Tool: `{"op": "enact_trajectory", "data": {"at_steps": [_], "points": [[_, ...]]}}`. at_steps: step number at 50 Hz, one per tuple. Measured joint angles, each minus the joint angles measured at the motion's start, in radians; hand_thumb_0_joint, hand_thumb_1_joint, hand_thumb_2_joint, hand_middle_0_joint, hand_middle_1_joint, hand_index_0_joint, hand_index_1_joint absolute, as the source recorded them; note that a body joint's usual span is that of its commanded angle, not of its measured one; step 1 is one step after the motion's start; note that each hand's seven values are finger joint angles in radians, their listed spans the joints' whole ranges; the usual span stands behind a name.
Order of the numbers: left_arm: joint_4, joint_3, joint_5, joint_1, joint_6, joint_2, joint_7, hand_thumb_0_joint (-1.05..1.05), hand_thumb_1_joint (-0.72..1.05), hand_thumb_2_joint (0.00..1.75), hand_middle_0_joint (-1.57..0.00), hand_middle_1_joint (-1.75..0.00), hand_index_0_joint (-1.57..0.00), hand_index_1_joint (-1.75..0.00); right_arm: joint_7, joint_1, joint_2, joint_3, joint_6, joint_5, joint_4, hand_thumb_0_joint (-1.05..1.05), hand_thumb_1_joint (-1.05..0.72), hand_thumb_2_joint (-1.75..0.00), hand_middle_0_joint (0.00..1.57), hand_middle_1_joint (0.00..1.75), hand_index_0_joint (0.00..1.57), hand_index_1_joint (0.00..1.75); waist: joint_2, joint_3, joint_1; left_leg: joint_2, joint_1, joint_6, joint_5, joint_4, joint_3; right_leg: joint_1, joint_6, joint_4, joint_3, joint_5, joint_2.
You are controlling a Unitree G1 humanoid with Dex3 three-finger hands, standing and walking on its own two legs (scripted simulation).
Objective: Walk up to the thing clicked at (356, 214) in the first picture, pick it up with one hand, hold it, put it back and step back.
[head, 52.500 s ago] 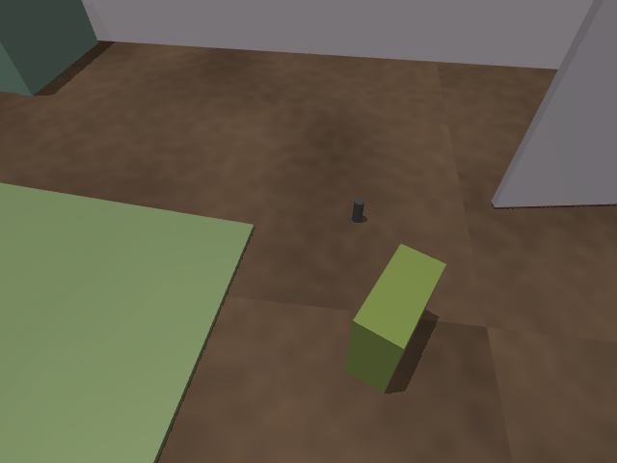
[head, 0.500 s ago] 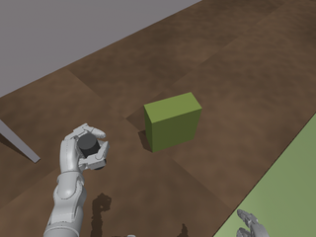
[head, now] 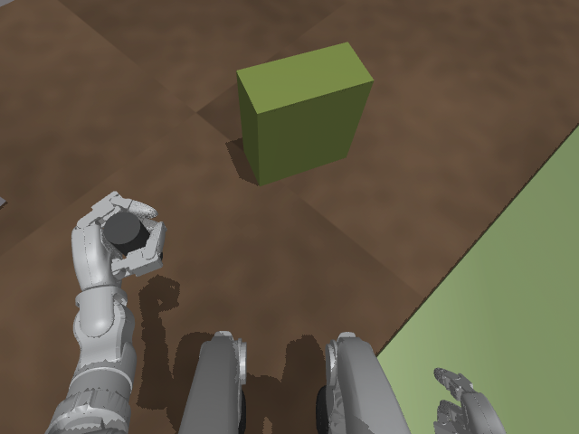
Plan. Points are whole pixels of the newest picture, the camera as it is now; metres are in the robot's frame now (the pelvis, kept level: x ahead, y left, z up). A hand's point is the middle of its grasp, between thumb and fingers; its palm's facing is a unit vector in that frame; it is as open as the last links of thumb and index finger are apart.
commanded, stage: crouch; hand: left
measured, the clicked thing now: (136, 243) +0.38 +0.22 -0.04
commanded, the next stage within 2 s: lower in 1.24 s
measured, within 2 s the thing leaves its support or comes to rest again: neither
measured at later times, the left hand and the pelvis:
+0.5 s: hand (167, 280) +0.38 +0.23 -0.24, palm faces +0.25 -0.97 -0.03, open 5.4 cm; pelvis -0.05 +0.00 -0.18, yaw -3 degrees
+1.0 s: hand (170, 286) +0.39 +0.25 -0.34, palm faces +0.24 -0.97 -0.02, open 5.4 cm; pelvis -0.05 +0.00 -0.25, yaw -6 degrees
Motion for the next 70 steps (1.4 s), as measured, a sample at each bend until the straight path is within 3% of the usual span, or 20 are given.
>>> {"op": "enact_trajectory", "data": {"at_steps": [6,13,19,30,40,70], "points": [[0.047,0.033,0.015,-0.061,-0.047,0.03,-0.02,0.03,0.17,1.08,-0.94,-1.12,-1.02,-1.07,0.012,-0.034,0.018,0.017,0.002,-0.015,0.029,0.01,-0.9,-0.9,0.2,0.3,0.2,0.3,-0.004,-0.002,0.003,-0.001,-0.185,0.0,-0.019,0.152,-0.008,-0.184,-0.001,0.152,-0.003,-0.02,0.0],[0.18,0.094,0.024,-0.186,-0.08,0.104,-0.054,0.03,0.17,1.08,-0.94,-1.12,-1.02,-1.07,0.022,-0.063,0.016,0.032,0.007,-0.034,0.034,0.0,-0.9,-0.9,0.2,0.3,0.2,0.3,-0.019,0.011,-0.018,-0.003,-0.384,-0.005,-0.028,0.332,-0.028,-0.376,-0.004,0.326,-0.016,-0.03,0.002],[0.227,0.126,0.034,-0.2,-0.093,0.125,-0.086,0.03,0.17,1.08,-0.94,-1.12,-1.02,-1.07,0.03,-0.07,-0.005,0.04,0.01,-0.047,0.042,0.0,-0.9,-0.9,0.2,0.3,0.2,0.3,-0.026,0.04,-0.034,-0.007,-0.517,-0.004,-0.032,0.468,-0.036,-0.504,-0.001,0.456,-0.02,-0.033,0.002],[0.28,0.205,0.039,-0.251,-0.13,0.196,-0.103,0.03,0.17,1.07,-0.94,-1.12,-1.02,-1.07,0.029,-0.094,-0.015,0.079,0.023,-0.073,0.074,0.0,-0.9,-0.91,0.2,0.3,0.2,0.3,-0.048,0.118,-0.066,-0.01,-0.658,-0.011,-0.03,0.66,-0.061,-0.644,-0.004,0.642,-0.035,-0.027,0.006],[0.307,0.246,0.012,-0.25,-0.12,0.237,-0.147,0.03,0.17,1.07,-0.94,-1.12,-1.02,-1.07,0.036,-0.104,-0.034,0.125,0.031,-0.092,0.062,0.0,-0.9,-0.9,0.2,0.3,0.2,0.3,-0.058,0.163,-0.077,-0.01,-0.732,-0.009,-0.044,0.773,-0.091,-0.706,0.004,0.731,-0.057,-0.029,0.014],[0.316,0.264,0.008,-0.21,-0.183,0.342,-0.144,0.03,0.17,1.07,-0.94,-1.12,-1.02,-1.07,0.064,-0.181,-0.068,0.238,0.054,-0.163,0.025,0.0,-0.91,-0.9,0.2,0.3,0.2,0.3,-0.123,0.29,-0.107,-0.019,-0.774,-0.008,-0.06,0.919,-0.17,-0.711,0.023,0.818,-0.118,-0.024,0.029]]}}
